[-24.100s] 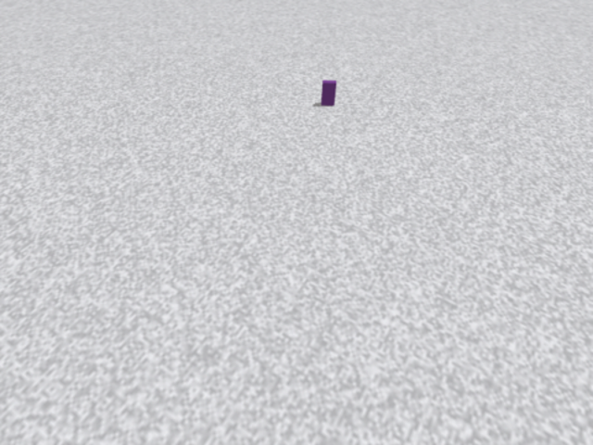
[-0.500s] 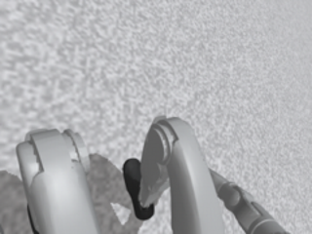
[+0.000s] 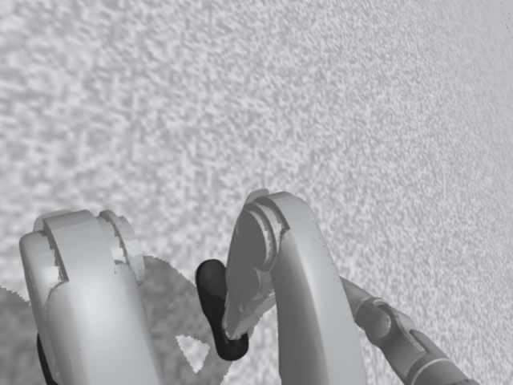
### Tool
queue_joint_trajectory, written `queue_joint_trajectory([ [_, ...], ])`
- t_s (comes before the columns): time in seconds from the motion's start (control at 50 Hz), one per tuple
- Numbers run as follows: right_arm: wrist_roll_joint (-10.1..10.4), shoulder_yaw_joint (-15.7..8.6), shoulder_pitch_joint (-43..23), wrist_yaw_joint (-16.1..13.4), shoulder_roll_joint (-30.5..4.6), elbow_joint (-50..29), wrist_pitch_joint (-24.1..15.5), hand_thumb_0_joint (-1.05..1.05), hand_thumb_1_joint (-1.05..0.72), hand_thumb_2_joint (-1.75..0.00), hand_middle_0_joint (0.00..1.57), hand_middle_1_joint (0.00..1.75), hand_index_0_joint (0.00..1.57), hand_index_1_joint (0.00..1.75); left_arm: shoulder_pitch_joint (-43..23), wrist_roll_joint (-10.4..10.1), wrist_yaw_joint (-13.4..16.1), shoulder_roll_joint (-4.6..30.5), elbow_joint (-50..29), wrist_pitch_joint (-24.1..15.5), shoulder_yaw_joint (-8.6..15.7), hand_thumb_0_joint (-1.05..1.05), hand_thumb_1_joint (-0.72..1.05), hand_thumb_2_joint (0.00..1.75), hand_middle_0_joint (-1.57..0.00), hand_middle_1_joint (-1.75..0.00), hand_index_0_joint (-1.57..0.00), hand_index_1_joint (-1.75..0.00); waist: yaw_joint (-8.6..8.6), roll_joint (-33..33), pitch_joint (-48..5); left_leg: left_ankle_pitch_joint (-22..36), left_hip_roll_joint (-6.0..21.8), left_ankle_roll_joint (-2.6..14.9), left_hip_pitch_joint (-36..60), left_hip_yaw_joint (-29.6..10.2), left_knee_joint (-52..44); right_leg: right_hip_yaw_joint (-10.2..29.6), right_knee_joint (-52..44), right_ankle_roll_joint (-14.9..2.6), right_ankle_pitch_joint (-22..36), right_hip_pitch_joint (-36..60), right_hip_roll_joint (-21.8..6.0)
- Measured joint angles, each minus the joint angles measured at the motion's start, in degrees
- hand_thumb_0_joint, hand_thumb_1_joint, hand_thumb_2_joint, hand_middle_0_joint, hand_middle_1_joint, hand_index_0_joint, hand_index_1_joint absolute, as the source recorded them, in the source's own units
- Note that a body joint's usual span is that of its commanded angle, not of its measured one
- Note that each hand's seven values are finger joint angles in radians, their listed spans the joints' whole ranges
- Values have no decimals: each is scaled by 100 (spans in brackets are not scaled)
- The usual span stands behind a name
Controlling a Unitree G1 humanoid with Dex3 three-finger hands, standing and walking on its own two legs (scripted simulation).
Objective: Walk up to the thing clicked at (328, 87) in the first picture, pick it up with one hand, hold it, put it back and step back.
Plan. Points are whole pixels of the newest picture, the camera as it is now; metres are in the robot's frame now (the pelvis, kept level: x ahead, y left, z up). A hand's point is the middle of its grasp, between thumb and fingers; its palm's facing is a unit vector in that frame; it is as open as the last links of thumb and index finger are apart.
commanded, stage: open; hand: left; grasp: from the side
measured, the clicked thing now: out of the picture +0.38 +0.31 -0.20
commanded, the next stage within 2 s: withdraw in 0.24 s
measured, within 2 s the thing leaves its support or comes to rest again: neither
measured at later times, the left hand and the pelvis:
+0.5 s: hand out of the picture +0.37 +0.32 -0.17, palm faces +0.49 -0.87 +0.02, open 17.3 cm; pelvis +0.00 +0.00 +0.00, yaw +0 degrees
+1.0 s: hand out of the picture +0.33 +0.40 -0.06, palm faces +0.47 -0.86 -0.19, open 17.5 cm; pelvis +0.01 -0.01 +0.04, yaw +5 degrees
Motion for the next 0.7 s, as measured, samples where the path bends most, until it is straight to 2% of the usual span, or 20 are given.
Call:
queue_joint_trajectory([
  [0.14,1,7,12,3,1,-21,-2,-1,-91,-90,21,30,21,30,12,-34,0,4,-16,16,10,-1,-36,40,-64,-53,-65,-53,-8,-15,7,-24,3,1,26,-23,7,-20,-14,-8,-10,33,5],
  [0.36,-10,14,3,10,7,-43,7,-1,-92,-90,21,30,21,30,17,-17,29,-32,-53,22,12,-2,-56,10,-26,-14,-26,-14,21,-44,20,-8,10,15,33,-14,-16,-20,-39,-14,0,50,2],
  [0.48,-2,-7,-9,-15,41,-17,43,-1,-91,-90,21,30,21,30,-3,74,-10,-8,-106,87,54,-2,-58,7,-14,-5,-14,-5,46,-50,45,-13,25,26,44,1,-22,-13,-43,-26,0,58,5],
  [0.56,36,-97,89,-21,62,-36,97,-1,-90,-90,21,30,21,30,77,163,-105,-10,-629,259,280,-2,-56,7,-10,-3,-10,-3,93,-25,26,-26,22,13,49,21,-50,-4,-50,-46,-18,56,-15],
  [0.64,184,-307,305,-39,83,-33,148,-1,-90,-90,21,30,21,30,173,61,-284,-36,-1341,607,332,-2,-55,8,-7,-2,-8,-2,170,99,-184,-24,4,-7,-3,94,-130,36,-63,-78,-62,2,-72],
  [0.7,383,-527,468,-79,105,23,179,-1,-90,-90,21,30,21,30,292,-84,-543,-55,-1737,979,169,-2,-55,7,-6,-1,-7,-1,232,281,-457,0,-1,11,-88,205,-243,100,-104,-91,-108,-72,-128],
])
